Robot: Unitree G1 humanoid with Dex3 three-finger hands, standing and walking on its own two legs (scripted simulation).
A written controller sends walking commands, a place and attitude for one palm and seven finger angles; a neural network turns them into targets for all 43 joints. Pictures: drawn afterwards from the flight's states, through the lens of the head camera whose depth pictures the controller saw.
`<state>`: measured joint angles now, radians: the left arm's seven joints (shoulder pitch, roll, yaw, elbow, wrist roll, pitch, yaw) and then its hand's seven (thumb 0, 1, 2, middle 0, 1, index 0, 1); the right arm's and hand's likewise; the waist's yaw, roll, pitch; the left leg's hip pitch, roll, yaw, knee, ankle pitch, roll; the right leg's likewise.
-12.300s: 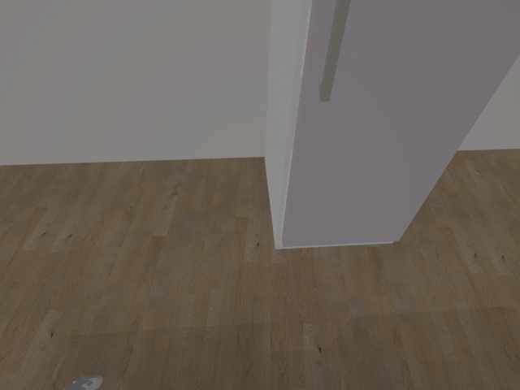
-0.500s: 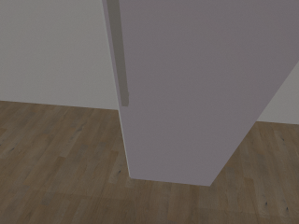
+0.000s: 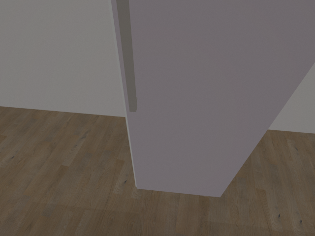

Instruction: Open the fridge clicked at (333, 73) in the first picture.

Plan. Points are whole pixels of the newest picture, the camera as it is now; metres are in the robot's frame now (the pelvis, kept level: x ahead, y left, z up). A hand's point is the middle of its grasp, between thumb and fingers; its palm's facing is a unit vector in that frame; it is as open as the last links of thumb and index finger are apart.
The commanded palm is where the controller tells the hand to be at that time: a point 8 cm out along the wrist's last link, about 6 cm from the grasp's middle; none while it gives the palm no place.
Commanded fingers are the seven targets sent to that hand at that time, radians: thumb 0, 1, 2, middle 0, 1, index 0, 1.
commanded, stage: look again from close up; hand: left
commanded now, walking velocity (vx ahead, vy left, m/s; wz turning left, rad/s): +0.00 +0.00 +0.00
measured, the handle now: (129, 49) +0.49 +0.11 +0.24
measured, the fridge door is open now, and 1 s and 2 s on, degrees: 0 0 0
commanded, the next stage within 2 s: none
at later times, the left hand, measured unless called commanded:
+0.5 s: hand out of the picture +0.07 +0.24 -0.16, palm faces -0.03 -0.94 -0.33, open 7.4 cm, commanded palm none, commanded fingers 0.00 0.90 0.90 -0.20 -0.30 -0.20 -0.30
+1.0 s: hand out of the picture +0.09 +0.25 -0.16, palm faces -0.03 -0.94 -0.33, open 7.4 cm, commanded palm none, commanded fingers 0.00 0.90 0.90 -0.20 -0.30 -0.20 -0.30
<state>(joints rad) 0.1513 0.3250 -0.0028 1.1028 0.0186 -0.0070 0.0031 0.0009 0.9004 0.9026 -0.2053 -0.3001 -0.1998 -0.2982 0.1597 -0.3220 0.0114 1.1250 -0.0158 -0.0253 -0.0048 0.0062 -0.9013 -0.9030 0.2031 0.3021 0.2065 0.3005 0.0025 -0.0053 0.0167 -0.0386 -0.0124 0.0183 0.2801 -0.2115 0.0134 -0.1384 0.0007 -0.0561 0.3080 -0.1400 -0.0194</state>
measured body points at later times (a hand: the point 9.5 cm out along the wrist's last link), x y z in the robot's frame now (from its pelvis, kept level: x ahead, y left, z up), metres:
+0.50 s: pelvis +0.00 +0.00 +0.00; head +0.01 +0.00 +0.45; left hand +0.07 +0.29 -0.14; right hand +0.06 -0.29 -0.14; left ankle -0.04 +0.11 -0.75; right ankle +0.02 -0.10 -0.75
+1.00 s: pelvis +0.01 +0.00 +0.00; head +0.02 +0.00 +0.45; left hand +0.09 +0.29 -0.13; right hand +0.08 -0.29 -0.13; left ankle -0.04 +0.11 -0.75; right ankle +0.02 -0.10 -0.75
